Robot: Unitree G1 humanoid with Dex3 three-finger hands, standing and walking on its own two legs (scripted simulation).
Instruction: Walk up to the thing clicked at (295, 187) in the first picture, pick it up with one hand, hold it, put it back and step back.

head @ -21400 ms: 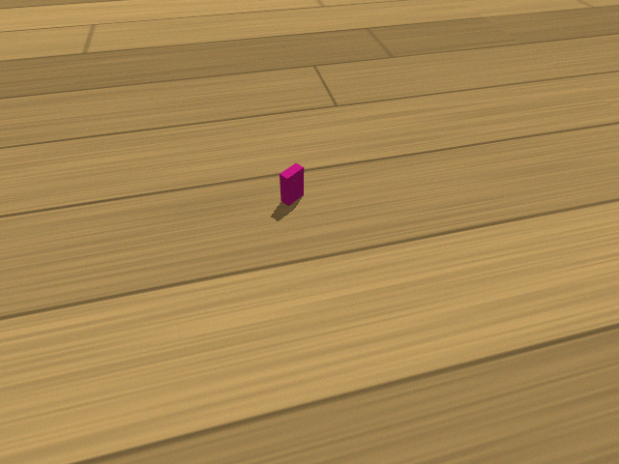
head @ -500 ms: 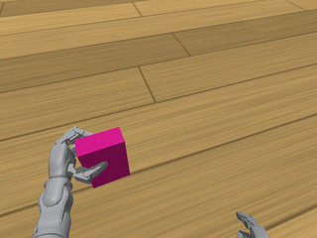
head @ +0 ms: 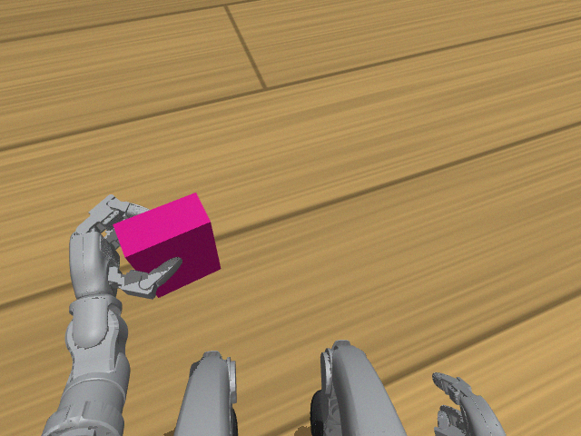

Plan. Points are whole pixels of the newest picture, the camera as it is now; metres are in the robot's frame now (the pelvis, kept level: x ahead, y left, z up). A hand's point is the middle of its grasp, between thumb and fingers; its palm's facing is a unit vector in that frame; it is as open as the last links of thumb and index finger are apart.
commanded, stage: crouch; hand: left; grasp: from the side
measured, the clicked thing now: (175, 250) +0.38 +0.15 -0.05
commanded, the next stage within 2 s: lower in 1.30 s
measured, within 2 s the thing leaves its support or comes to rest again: neither
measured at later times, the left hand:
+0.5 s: hand (165, 280) +0.40 +0.21 -0.23, palm faces +0.22 -0.98 -0.04, open 9.3 cm
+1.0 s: hand (172, 285) +0.42 +0.22 -0.34, palm faces +0.19 -0.98 -0.04, open 9.2 cm
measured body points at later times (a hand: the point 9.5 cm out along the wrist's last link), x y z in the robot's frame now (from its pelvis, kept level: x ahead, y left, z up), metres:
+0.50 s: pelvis -0.05 +0.00 -0.19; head +0.15 +0.04 +0.21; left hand +0.38 +0.26 -0.23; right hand +0.05 -0.27 -0.32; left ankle +0.04 +0.13 -0.56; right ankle +0.05 -0.13 -0.56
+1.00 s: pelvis -0.06 +0.01 -0.27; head +0.16 +0.07 +0.12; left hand +0.40 +0.27 -0.33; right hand +0.01 -0.27 -0.37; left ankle +0.04 +0.13 -0.56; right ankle +0.05 -0.13 -0.56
